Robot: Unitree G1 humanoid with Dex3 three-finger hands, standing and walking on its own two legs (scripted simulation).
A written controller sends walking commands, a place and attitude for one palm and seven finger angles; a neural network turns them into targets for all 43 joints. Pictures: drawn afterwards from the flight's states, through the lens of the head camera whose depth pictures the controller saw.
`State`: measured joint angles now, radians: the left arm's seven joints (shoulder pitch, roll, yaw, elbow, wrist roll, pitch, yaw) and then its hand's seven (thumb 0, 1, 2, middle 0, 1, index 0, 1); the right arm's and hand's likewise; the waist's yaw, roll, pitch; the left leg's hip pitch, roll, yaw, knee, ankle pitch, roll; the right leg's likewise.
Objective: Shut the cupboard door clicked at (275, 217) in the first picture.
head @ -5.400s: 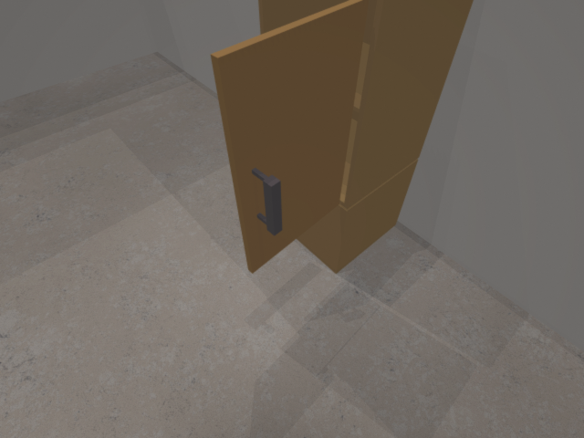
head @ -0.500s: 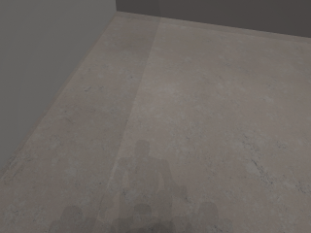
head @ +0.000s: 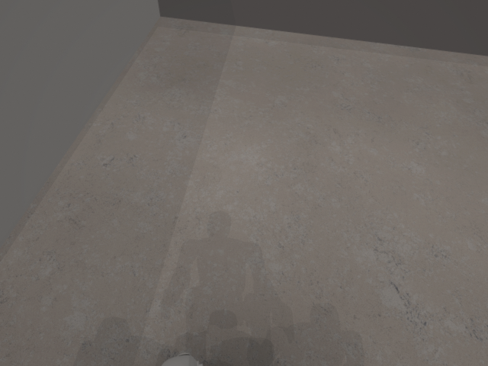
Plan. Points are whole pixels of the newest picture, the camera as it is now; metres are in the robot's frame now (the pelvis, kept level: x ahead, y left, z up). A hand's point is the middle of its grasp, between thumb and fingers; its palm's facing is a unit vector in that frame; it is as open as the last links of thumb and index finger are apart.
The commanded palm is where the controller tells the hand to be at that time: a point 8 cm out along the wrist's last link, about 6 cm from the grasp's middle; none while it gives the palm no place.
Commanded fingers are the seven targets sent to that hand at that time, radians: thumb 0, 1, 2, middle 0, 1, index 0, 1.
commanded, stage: walk to a spot facing it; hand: left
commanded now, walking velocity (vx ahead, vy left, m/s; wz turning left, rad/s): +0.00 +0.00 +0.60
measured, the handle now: out of the picture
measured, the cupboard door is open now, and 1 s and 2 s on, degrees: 93 93 93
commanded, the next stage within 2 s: none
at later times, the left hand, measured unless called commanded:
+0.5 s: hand out of the picture +0.10 +0.15 -0.15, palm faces +0.30 -0.92 -0.26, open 7.4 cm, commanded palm none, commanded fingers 0.00 0.90 0.90 -0.20 -0.30 -0.20 -0.30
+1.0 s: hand out of the picture +0.08 +0.15 -0.16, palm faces +0.57 -0.77 -0.28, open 7.4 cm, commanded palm none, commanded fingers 0.00 0.90 0.90 -0.20 -0.30 -0.20 -0.30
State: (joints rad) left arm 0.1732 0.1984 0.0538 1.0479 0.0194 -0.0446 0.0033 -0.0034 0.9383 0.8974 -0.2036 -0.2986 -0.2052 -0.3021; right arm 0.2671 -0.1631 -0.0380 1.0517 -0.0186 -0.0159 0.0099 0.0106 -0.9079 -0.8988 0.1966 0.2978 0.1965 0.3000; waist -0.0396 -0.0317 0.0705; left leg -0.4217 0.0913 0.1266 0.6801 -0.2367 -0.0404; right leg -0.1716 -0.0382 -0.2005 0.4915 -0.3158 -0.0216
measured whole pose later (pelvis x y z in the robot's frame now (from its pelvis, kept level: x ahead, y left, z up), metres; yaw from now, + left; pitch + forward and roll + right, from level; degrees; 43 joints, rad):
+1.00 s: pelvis +0.12 -0.09 -0.01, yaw +36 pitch +1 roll -1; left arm 0.14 0.26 0.06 0.86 0.02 0.03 0.00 0.01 0.91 0.90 -0.20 -0.30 -0.20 -0.30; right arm 0.16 -0.23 -0.06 0.90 -0.02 0.06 0.02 0.01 -0.90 -0.90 0.20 0.30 0.21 0.30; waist -0.01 0.02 0.10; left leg -0.36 0.01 -0.10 0.59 -0.26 -0.03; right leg -0.35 -0.04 -0.02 0.68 -0.37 0.07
